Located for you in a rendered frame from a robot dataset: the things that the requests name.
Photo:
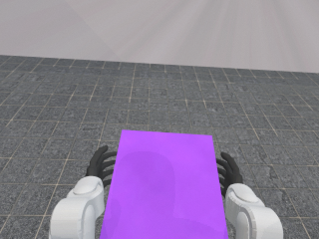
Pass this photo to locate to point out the right robot hand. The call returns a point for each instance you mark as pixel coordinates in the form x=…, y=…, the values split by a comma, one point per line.
x=231, y=173

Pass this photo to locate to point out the left robot hand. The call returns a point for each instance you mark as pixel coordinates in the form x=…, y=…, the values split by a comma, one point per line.
x=97, y=164

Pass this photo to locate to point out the robot right forearm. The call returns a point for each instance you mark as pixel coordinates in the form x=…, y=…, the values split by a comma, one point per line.
x=248, y=214

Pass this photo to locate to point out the carton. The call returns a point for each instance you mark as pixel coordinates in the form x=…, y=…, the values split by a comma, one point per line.
x=165, y=185

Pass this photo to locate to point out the robot left forearm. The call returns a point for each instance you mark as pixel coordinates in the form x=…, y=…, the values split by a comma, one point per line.
x=74, y=217

